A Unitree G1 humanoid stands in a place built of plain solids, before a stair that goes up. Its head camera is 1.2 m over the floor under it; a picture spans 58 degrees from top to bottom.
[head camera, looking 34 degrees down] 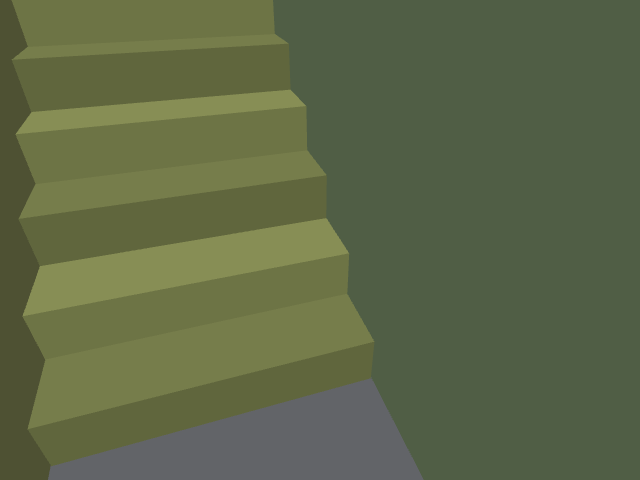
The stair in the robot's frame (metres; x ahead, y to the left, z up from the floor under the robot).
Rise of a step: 0.18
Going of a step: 0.24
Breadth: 0.97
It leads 18 degrees to the left of straight ahead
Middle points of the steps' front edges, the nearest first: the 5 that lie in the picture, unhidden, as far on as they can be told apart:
0.80 0.29 0.18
1.03 0.36 0.35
1.25 0.44 0.53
1.48 0.51 0.71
1.71 0.58 0.89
